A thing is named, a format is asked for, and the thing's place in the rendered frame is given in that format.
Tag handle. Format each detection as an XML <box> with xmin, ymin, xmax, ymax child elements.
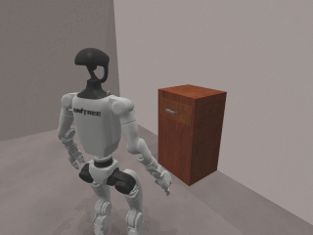
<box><xmin>165</xmin><ymin>109</ymin><xmax>178</xmax><ymax>115</ymax></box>

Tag robot right forearm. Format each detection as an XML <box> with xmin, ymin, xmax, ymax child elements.
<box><xmin>136</xmin><ymin>138</ymin><xmax>164</xmax><ymax>179</ymax></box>

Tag drawer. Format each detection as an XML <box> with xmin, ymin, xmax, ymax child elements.
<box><xmin>159</xmin><ymin>97</ymin><xmax>193</xmax><ymax>126</ymax></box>

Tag right robot upper arm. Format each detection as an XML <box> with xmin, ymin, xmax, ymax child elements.
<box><xmin>110</xmin><ymin>96</ymin><xmax>142</xmax><ymax>155</ymax></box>

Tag robot left hand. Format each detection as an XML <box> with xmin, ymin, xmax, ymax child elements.
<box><xmin>67</xmin><ymin>150</ymin><xmax>86</xmax><ymax>170</ymax></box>

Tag cabinet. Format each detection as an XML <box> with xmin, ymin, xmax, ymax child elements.
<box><xmin>157</xmin><ymin>84</ymin><xmax>227</xmax><ymax>186</ymax></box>

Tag left robot upper arm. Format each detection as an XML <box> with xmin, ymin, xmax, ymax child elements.
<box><xmin>58</xmin><ymin>92</ymin><xmax>80</xmax><ymax>139</ymax></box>

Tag robot right shin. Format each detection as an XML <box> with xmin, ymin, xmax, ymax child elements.
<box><xmin>127</xmin><ymin>212</ymin><xmax>144</xmax><ymax>235</ymax></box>

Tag robot left forearm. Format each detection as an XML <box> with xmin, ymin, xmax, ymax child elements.
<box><xmin>58</xmin><ymin>134</ymin><xmax>79</xmax><ymax>157</ymax></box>

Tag right robot thigh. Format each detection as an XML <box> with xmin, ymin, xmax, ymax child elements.
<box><xmin>112</xmin><ymin>168</ymin><xmax>144</xmax><ymax>228</ymax></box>

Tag robot right hand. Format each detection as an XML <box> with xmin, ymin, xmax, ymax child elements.
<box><xmin>155</xmin><ymin>170</ymin><xmax>172</xmax><ymax>197</ymax></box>

